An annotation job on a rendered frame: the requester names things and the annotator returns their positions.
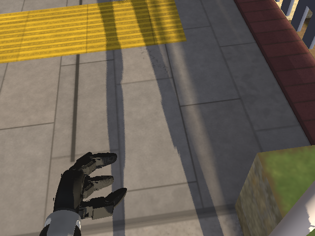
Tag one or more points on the left robot hand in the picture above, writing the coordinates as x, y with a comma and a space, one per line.
76, 184

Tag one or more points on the left robot forearm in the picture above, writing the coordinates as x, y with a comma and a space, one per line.
62, 223

